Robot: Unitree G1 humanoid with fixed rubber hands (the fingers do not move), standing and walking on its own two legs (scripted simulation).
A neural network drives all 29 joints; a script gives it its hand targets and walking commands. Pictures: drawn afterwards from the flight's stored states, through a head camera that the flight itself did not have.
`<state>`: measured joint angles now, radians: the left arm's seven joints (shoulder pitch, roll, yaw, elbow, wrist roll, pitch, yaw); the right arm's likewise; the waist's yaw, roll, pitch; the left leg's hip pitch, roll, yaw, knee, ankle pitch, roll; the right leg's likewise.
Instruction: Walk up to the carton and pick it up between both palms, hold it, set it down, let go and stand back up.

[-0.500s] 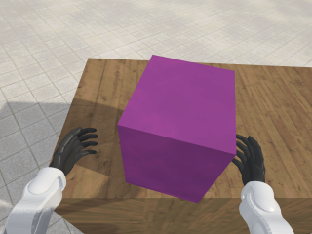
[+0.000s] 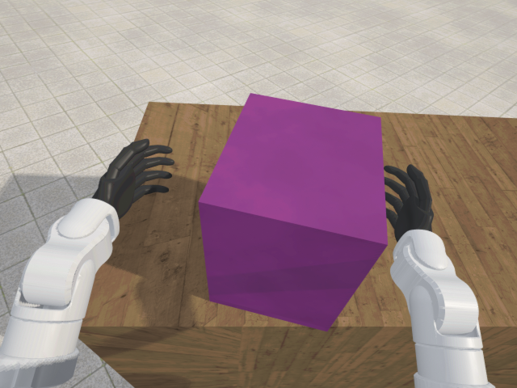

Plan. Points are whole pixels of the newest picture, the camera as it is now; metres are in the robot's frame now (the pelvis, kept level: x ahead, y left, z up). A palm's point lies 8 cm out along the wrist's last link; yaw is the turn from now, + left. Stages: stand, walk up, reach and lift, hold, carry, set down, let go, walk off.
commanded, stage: reach and lift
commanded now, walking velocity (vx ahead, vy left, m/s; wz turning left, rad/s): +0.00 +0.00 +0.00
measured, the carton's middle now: (289, 215) +0.38 -0.05 +0.05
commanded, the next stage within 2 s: none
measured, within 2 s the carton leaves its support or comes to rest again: neither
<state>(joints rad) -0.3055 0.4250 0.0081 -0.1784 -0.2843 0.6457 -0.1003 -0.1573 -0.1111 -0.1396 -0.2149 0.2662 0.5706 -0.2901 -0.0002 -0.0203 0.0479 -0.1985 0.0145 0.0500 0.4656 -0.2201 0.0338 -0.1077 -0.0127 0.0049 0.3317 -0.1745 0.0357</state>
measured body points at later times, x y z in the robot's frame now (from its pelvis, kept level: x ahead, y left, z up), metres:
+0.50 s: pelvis +0.00 +0.00 +0.00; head +0.01 +0.03 +0.45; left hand +0.39 +0.20 +0.20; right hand +0.37 -0.19 +0.17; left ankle +0.02 +0.09 -0.74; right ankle +0.01 -0.15 -0.74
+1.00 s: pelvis +0.00 +0.00 +0.00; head +0.01 +0.02 +0.45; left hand +0.45 +0.19 +0.23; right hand +0.41 -0.20 +0.18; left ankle +0.02 +0.09 -0.74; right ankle +0.01 -0.15 -0.74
